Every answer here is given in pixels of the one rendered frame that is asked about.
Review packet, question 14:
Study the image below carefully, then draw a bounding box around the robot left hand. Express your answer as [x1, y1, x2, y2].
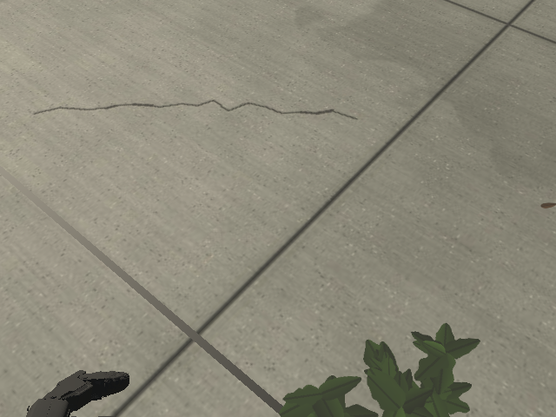
[26, 370, 129, 417]

